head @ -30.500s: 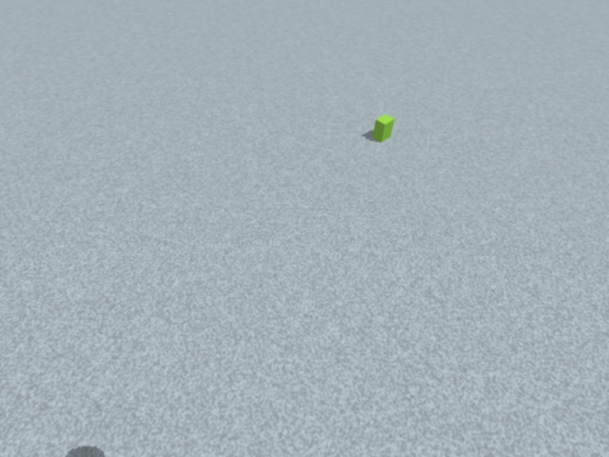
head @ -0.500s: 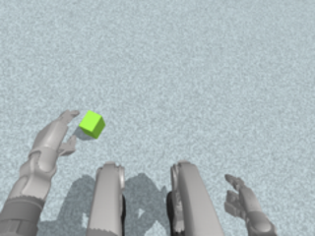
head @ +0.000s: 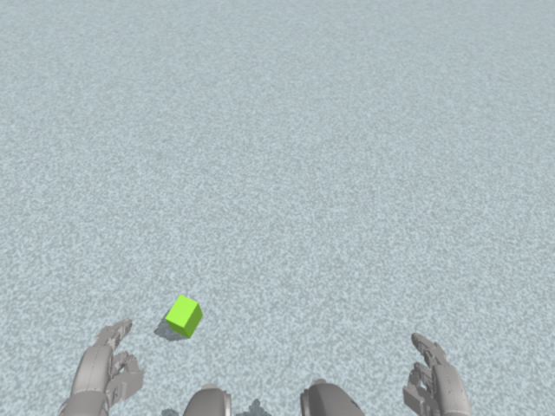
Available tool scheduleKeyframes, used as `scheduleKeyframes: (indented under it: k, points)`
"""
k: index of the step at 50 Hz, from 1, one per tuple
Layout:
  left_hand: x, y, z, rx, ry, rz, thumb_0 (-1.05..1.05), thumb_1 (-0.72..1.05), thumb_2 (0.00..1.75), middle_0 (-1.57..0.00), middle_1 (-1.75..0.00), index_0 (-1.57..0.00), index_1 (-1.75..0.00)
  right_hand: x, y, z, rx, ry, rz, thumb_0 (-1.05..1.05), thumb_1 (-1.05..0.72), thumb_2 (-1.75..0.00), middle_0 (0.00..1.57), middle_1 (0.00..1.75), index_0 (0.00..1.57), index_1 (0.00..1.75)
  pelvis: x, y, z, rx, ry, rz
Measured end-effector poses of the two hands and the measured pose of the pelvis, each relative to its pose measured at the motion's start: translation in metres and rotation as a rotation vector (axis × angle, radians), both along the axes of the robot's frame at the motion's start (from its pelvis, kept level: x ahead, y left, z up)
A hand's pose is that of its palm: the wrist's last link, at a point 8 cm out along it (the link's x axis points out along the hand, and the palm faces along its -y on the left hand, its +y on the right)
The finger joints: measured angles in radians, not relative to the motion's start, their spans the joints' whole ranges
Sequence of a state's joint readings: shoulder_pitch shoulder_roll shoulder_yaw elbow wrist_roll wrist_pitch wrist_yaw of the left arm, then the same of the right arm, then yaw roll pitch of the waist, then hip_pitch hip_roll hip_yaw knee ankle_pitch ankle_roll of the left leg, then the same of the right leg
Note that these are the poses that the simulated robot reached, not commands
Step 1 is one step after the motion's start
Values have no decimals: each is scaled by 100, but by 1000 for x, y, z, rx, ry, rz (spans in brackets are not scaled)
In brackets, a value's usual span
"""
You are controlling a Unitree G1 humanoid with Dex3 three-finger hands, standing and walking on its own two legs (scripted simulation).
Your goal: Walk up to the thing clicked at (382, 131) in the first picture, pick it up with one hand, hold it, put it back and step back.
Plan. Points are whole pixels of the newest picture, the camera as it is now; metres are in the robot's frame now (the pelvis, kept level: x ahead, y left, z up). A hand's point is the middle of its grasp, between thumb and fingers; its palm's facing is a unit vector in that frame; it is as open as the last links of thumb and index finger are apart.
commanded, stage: home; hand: left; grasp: from above
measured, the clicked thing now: (185, 316) +0.48 +0.23 -0.62
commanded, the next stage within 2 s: none
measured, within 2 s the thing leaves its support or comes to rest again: neither
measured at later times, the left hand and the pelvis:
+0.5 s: hand (117, 400) +0.17 +0.19 -0.01, palm faces +0.07 -0.98 -0.19, open 7.4 cm; pelvis +0.02 +0.01 +0.03, yaw +1 degrees
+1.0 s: hand (120, 396) +0.18 +0.19 -0.01, palm faces +0.06 -0.98 -0.20, open 7.4 cm; pelvis +0.02 +0.01 +0.03, yaw +1 degrees
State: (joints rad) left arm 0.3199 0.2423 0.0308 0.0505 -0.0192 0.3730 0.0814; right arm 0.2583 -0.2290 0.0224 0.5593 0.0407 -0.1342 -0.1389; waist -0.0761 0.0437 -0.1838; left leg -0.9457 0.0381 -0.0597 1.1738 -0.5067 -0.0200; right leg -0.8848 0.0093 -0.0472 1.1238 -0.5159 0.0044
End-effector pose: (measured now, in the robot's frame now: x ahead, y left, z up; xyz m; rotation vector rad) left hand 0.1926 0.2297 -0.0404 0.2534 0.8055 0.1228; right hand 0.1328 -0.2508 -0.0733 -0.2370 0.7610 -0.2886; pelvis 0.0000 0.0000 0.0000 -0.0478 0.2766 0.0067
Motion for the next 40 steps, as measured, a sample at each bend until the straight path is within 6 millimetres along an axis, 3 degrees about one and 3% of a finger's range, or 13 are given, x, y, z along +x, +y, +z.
scheduleKeyframes:
  k: [6, 11, 22, 40]
  points:
    - [-16, 0, 40, -50, -5, 57, 1, 90, 90, -20, -30, -20, -30, 10, 6, 29, -6, -65, -2, 1, -90, -90, 20, 30, 21, 30, 15, 2, 24, 0, -55, 9]
    - [-27, 3, 55, -60, -12, 70, 1, 90, 90, -20, -30, -20, -30, 25, 14, 42, -5, -128, 20, 1, -90, -90, 20, 30, 21, 30, 20, 3, 32, 3, -83, 14]
    - [-37, 8, 51, -78, 3, 67, 1, 90, 90, -20, -29, -20, -30, 45, 23, 57, -26, -211, 84, 1, -90, -90, 21, 30, 21, 30, 17, 6, 33, 5, -112, 22]
    - [-35, 10, 55, -65, -6, 44, 1, 91, 90, -20, -29, -20, -30, 23, 23, 45, -19, -146, 68, 1, -90, -90, 21, 30, 21, 30, 14, 9, 32, 4, -110, 13]
